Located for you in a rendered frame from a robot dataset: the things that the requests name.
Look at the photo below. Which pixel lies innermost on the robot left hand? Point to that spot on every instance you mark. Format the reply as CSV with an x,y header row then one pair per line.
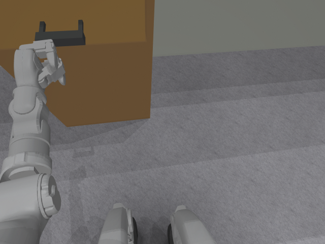
x,y
29,71

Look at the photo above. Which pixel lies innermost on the robot left forearm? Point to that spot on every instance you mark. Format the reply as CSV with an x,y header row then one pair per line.
x,y
30,137

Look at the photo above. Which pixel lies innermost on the handle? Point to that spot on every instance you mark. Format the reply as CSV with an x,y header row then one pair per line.
x,y
62,38

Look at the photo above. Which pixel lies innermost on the drawer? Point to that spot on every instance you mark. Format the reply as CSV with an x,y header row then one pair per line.
x,y
104,21

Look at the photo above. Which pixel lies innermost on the right robot thigh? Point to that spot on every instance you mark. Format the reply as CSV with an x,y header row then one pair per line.
x,y
187,226

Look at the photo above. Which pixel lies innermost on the left robot upper arm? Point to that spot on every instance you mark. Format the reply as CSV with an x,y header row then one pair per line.
x,y
26,204

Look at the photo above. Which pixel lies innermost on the cabinet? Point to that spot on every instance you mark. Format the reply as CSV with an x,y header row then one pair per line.
x,y
105,82

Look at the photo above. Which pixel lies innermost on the robot right shin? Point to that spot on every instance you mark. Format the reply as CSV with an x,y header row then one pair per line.
x,y
174,239

